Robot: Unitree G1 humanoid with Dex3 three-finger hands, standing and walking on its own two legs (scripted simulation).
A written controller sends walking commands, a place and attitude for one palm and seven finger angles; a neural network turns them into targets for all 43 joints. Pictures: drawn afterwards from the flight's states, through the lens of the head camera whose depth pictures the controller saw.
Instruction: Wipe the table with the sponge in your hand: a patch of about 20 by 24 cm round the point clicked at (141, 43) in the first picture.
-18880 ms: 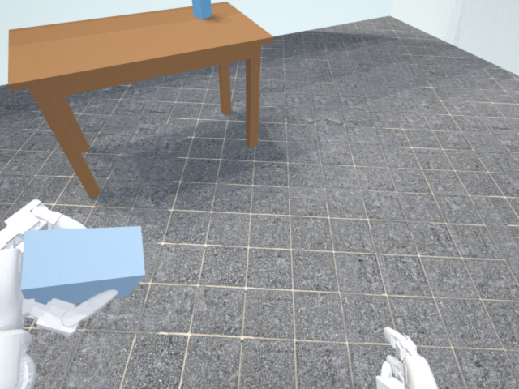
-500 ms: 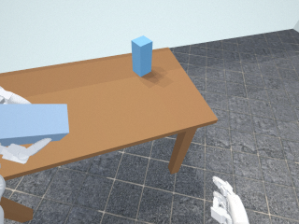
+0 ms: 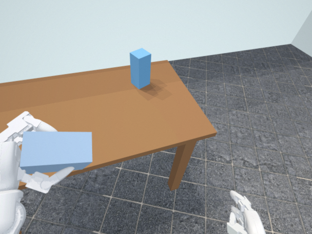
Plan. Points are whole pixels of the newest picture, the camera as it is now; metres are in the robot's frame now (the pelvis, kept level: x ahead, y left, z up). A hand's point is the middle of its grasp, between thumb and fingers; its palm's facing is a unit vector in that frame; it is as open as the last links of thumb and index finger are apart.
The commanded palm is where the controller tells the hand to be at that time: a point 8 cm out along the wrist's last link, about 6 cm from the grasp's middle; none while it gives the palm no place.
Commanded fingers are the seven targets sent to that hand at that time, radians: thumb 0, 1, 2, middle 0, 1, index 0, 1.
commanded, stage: come to a stop and stand still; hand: left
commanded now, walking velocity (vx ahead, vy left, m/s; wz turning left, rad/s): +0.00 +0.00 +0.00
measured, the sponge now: (67, 153) +0.24 +0.21 +0.14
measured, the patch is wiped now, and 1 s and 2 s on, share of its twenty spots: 0.00 0.00 0.00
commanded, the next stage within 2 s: look again from close up in 0.52 s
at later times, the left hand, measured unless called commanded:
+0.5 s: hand (28, 147) +0.23 +0.27 +0.16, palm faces +0.40 -0.85 -0.35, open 10.0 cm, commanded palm +0.17 +0.30 +0.17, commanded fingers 0.00 0.10 1.30 -1.20 -1.60 -1.20 -1.60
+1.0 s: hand (29, 151) +0.22 +0.26 +0.16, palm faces +0.41 -0.84 -0.35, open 9.9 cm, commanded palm +0.16 +0.30 +0.17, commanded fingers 0.00 0.10 1.30 -1.20 -1.60 -1.20 -1.60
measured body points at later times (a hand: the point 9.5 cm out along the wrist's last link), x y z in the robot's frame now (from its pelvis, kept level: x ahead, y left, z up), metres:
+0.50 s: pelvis +0.01 +0.02 +0.00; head +0.03 +0.05 +0.45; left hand +0.20 +0.32 +0.17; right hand +0.20 -0.19 -0.06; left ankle +0.00 +0.09 -0.74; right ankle +0.05 -0.12 -0.74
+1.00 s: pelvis +0.01 +0.02 +0.00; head +0.03 +0.04 +0.45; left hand +0.19 +0.31 +0.18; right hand +0.19 -0.20 -0.07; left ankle +0.00 +0.09 -0.74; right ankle +0.05 -0.12 -0.74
